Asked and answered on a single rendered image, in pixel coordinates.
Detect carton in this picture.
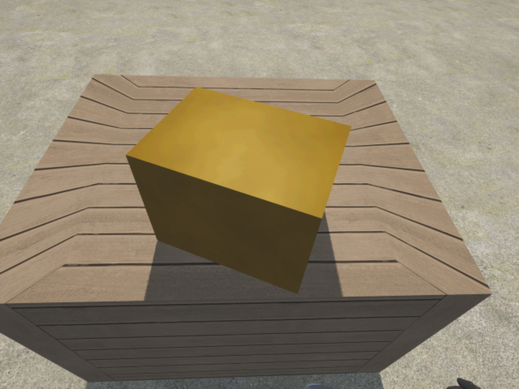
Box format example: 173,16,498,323
126,87,351,294

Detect pedestal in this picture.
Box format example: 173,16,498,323
0,75,493,383

